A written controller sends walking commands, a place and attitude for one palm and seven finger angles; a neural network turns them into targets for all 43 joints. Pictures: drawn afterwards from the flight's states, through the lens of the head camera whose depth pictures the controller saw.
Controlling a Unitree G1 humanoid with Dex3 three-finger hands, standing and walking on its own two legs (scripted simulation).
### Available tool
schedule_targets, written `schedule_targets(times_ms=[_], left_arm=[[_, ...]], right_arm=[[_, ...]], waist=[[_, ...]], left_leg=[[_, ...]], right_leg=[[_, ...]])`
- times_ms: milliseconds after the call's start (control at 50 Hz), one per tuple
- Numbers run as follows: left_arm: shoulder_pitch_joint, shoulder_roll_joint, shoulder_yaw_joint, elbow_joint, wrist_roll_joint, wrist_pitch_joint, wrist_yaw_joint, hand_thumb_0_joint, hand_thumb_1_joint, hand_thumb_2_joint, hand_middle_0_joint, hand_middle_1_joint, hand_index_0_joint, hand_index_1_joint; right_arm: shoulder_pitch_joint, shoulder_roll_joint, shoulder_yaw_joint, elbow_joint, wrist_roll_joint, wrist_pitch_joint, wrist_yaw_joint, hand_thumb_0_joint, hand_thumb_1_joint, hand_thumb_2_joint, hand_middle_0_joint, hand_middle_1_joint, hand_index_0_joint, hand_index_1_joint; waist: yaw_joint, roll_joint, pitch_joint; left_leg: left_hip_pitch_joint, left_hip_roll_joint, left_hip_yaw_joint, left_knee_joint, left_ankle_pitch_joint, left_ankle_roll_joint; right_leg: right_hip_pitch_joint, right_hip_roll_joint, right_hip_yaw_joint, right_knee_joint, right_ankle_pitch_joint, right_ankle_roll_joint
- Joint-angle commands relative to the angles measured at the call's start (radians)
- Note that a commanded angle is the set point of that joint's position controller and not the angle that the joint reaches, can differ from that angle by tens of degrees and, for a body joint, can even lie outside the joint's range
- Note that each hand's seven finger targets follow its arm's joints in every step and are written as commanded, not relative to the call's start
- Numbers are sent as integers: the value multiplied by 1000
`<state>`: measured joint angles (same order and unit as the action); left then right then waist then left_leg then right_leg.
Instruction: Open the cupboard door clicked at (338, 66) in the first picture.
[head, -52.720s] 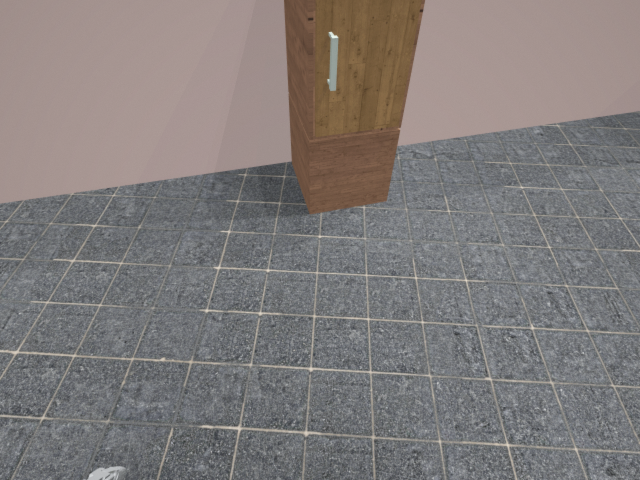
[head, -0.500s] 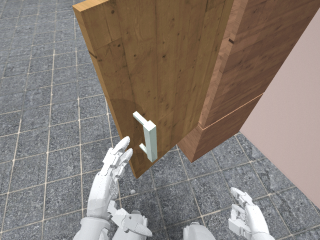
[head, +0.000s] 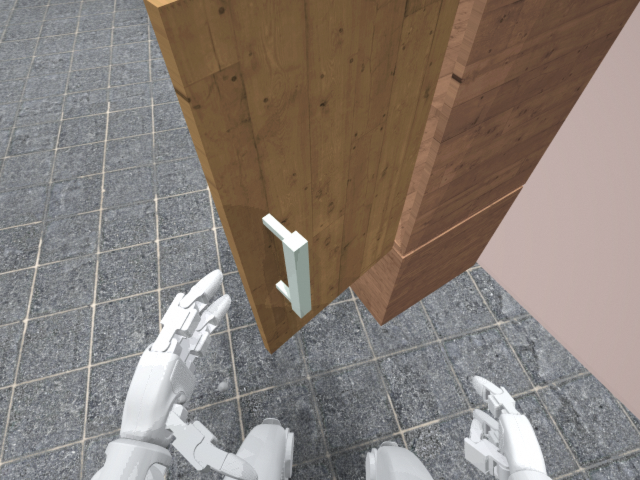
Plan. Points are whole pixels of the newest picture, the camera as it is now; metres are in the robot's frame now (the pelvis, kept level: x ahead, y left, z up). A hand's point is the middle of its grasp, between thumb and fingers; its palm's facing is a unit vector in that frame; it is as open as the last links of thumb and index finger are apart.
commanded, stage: draw the hand back to the body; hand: left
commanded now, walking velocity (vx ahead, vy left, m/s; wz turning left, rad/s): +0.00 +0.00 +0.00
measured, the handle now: (288, 270) +0.36 +0.06 +0.06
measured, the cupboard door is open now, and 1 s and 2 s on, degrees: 100 100 100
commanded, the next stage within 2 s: step back with the hand held close in 1.44 s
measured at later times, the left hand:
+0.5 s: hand (105, 368) +0.20 +0.19 +0.15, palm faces +0.09 -0.96 -0.26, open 15.5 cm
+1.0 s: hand out of the picture +0.23 +0.27 +0.26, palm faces +0.40 -0.82 -0.41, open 9.8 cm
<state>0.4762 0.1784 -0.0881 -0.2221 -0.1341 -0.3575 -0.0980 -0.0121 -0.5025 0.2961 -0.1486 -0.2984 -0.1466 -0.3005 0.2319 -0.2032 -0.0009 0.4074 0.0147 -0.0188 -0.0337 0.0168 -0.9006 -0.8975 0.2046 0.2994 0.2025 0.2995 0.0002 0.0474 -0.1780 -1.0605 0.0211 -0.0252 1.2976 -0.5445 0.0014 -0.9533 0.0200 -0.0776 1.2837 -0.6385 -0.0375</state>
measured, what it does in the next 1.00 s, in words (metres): rises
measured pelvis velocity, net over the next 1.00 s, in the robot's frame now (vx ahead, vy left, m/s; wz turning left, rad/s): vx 0.04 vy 0.03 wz -0.01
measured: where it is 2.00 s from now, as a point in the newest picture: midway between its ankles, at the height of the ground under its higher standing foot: outside the picture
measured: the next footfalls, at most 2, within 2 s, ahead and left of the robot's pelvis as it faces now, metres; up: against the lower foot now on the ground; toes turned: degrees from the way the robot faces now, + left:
none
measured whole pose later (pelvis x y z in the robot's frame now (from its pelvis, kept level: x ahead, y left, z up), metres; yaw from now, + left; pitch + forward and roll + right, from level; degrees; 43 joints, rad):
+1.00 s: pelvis +0.04 +0.03 +0.11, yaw +0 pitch -1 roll -1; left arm 0.52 0.35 0.28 -0.43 -0.06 -0.03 0.13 0.01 0.49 0.72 -0.19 -0.30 -0.19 -0.30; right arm 0.22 -0.22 0.05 0.57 0.02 -0.09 -0.09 0.02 -0.90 -0.90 0.21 0.30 0.20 0.30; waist 0.06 0.06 -0.04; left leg -0.24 -0.02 0.03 0.55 -0.30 0.04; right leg -0.13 -0.01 -0.02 0.50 -0.34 0.01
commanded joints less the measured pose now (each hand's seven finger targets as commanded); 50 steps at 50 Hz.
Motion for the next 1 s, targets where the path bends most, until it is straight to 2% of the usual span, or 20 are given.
schedule_targets(times_ms=[0,60,100,180,240,280,340,360,380,400,420,460,540,600,680,760,840,940,960,980], left_arm=[[59,77,89,-268,-38,-17,1,0,-500,300,-150,-300,-150,-300],[43,79,98,-237,-57,11,-25,0,-500,300,-150,-300,-150,-300],[53,93,111,-244,-66,10,-44,0,-500,300,-150,-300,-150,-300],[74,139,172,-281,-98,-1,-70,0,-500,300,-150,-300,-150,-300],[82,152,204,-300,-120,2,-85,0,-500,300,-150,-300,-150,-300],[94,156,212,-314,-129,10,-94,0,-430,330,-153,-300,-153,-300],[85,178,243,-334,-148,34,-114,0,-325,375,-156,-300,-156,-300],[137,318,283,-363,0,115,26,0,-290,390,-158,-300,-158,-300],[146,217,212,-421,18,162,84,0,-255,405,-159,-300,-159,-300],[188,184,189,-389,41,206,124,0,-220,420,-160,-300,-160,-300],[169,207,204,-412,57,233,152,0,-185,435,-161,-300,-161,-300],[136,242,236,-410,77,262,195,0,-115,465,-164,-300,-164,-300],[86,259,258,-430,94,284,234,0,25,525,-169,-300,-169,-300],[75,265,286,-420,93,285,248,0,130,570,-173,-300,-173,-300],[59,277,317,-445,96,280,250,0,270,630,-178,-300,-178,-300],[58,305,389,-400,87,279,251,0,410,690,-182,-300,-182,-300],[13,318,434,-427,84,266,245,0,550,750,-187,-300,-187,-300],[-50,348,498,-434,75,252,246,0,725,825,-194,-300,-194,-300],[-47,363,523,-410,72,252,247,0,760,840,-195,-300,-195,-300],[-61,355,523,-423,70,249,246,0,795,855,-196,-300,-196,-300]], right_arm=[[-33,-110,-35,-186,13,-46,-21,0,-900,-900,200,300,200,300],[-38,-120,-29,-181,17,-50,-33,0,-900,-900,200,300,200,300],[-34,-124,-26,-180,17,-60,-36,0,-900,-900,200,300,200,300],[-35,-126,-24,-183,22,-77,-38,0,-900,-900,200,300,200,300],[-30,-125,-25,-181,26,-86,-40,0,-900,-900,200,300,200,300],[-35,-125,-22,-182,31,-90,-40,0,-900,-900,200,300,200,300],[-34,-128,-20,-177,37,-99,-42,0,-900,-900,200,300,200,300],[-27,-125,-25,-184,27,-72,-76,0,-900,-900,200,300,200,300],[-37,-108,-10,-202,23,-66,-88,0,-900,-900,200,300,200,300],[-21,-100,-8,-183,24,-53,-91,0,-900,-900,200,300,200,300],[-20,-109,-5,-179,22,-46,-93,0,-900,-900,200,300,200,300],[-29,-114,-1,-163,15,-46,-101,0,-900,-900,200,300,200,300],[-43,-120,12,-140,11,-61,-106,0,-900,-900,200,300,200,300],[-61,-120,19,-115,9,-78,-104,0,-900,-900,200,300,200,300],[-80,-121,22,-85,7,-103,-92,0,-900,-900,200,300,200,300],[-104,-123,18,-48,3,-113,-82,0,-900,-900,200,300,200,300],[-114,-121,15,-23,2,-121,-72,0,-900,-900,200,300,200,300],[-132,-125,8,1,-2,-128,-64,0,-900,-900,200,300,200,300],[-141,-128,6,8,-3,-128,-64,0,-900,-900,200,300,200,300],[-142,-126,5,10,-2,-128,-62,0,-900,-900,200,300,200,300]], waist=[[-9,-54,-214],[-30,-81,-132],[-28,-53,-113],[-8,-14,-113],[-6,-21,-100],[-3,14,-88],[-5,12,-84],[66,-11,-120],[31,18,-67],[26,40,-22],[27,43,-21],[21,-32,-13],[22,13,1],[29,-10,28],[38,25,34],[50,-34,71],[51,25,80],[57,34,94],[63,1,100],[61,30,92]], left_leg=[[310,-30,-7,-249,223,26],[313,-29,-12,-281,183,28],[342,-30,-13,-304,180,26],[394,-31,-14,-347,208,23],[432,-29,-15,-375,223,23],[455,-28,-15,-394,239,23],[492,-25,-19,-418,260,23],[526,-10,-4,-479,280,24],[552,-14,6,-496,287,26],[566,-8,6,-508,290,26],[582,-6,5,-518,300,27],[611,-4,0,-543,315,30],[698,-1,-7,-611,330,28],[738,-1,-11,-658,354,28],[810,7,-20,-717,446,20],[837,8,-11,-769,468,18],[894,11,-3,-807,543,11],[928,12,2,-855,532,8],[929,13,5,-859,527,10],[938,12,8,-865,532,9]], right_leg=[[211,9,56,-323,329,24],[216,8,58,-380,275,30],[216,8,48,-391,266,28],[264,10,40,-412,285,23],[289,13,31,-433,308,25],[304,16,28,-445,322,23],[328,18,23,-466,352,25],[375,-11,80,-532,359,8],[370,-16,73,-551,370,14],[378,-16,57,-561,369,17],[389,-15,51,-572,373,17],[429,-12,45,-607,390,19],[486,-18,37,-652,395,19],[537,-20,33,-690,416,19],[605,-23,29,-726,466,20],[677,-20,27,-784,502,19],[720,-20,31,-816,545,21],[764,-18,33,-859,549,19],[773,-14,35,-871,554,18],[783,-18,36,-872,557,19]])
